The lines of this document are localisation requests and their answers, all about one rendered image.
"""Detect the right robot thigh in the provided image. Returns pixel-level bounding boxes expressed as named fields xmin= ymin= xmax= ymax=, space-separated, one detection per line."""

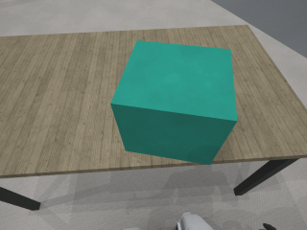
xmin=177 ymin=214 xmax=214 ymax=230

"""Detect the carton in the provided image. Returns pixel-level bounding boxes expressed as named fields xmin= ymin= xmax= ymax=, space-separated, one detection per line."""
xmin=110 ymin=40 xmax=238 ymax=165

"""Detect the table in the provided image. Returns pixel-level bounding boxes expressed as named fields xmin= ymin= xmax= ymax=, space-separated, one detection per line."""
xmin=0 ymin=24 xmax=307 ymax=211

